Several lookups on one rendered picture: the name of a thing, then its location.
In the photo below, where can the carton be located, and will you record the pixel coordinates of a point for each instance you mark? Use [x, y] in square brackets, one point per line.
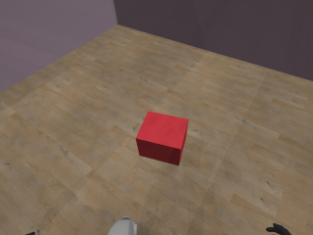
[162, 137]

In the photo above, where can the robot left shin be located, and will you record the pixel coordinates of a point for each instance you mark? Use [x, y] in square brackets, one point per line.
[126, 218]

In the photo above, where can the robot right hand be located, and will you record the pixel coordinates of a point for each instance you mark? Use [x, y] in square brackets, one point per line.
[278, 229]

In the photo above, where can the robot left thigh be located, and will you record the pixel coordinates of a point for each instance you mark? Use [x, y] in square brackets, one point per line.
[124, 227]

